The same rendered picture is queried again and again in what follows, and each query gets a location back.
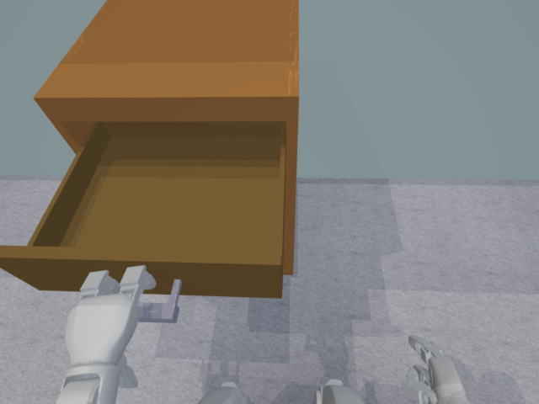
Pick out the handle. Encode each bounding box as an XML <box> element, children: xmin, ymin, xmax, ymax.
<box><xmin>107</xmin><ymin>279</ymin><xmax>182</xmax><ymax>323</ymax></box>

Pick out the cabinet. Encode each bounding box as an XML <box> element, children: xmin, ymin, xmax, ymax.
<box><xmin>33</xmin><ymin>0</ymin><xmax>299</xmax><ymax>275</ymax></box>

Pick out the robot thigh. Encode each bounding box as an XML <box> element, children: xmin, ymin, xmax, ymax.
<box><xmin>198</xmin><ymin>386</ymin><xmax>248</xmax><ymax>404</ymax></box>
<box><xmin>313</xmin><ymin>385</ymin><xmax>365</xmax><ymax>404</ymax></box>

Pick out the robot right hand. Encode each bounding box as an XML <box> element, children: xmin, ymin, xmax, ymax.
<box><xmin>402</xmin><ymin>335</ymin><xmax>467</xmax><ymax>404</ymax></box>

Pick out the robot left forearm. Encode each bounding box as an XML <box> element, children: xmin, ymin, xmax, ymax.
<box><xmin>56</xmin><ymin>363</ymin><xmax>121</xmax><ymax>404</ymax></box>

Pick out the left robot thigh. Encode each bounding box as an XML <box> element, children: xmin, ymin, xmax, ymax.
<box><xmin>198</xmin><ymin>386</ymin><xmax>248</xmax><ymax>404</ymax></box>

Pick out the right robot thigh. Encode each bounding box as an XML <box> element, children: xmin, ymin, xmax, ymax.
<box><xmin>313</xmin><ymin>385</ymin><xmax>365</xmax><ymax>404</ymax></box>

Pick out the robot left hand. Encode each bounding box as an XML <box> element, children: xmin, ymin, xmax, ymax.
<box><xmin>65</xmin><ymin>265</ymin><xmax>156</xmax><ymax>388</ymax></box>

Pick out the drawer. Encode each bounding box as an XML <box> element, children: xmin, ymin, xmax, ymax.
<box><xmin>0</xmin><ymin>121</ymin><xmax>286</xmax><ymax>299</ymax></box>

